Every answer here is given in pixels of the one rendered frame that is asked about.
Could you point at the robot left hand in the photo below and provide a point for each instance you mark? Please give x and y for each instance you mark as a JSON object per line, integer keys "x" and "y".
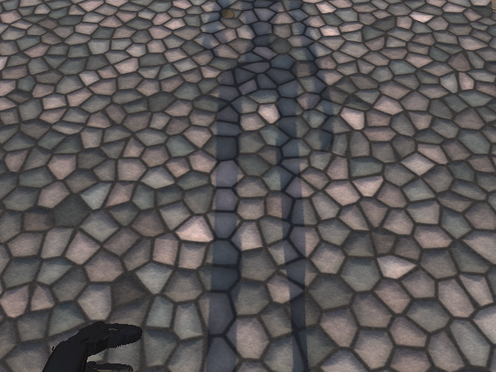
{"x": 71, "y": 355}

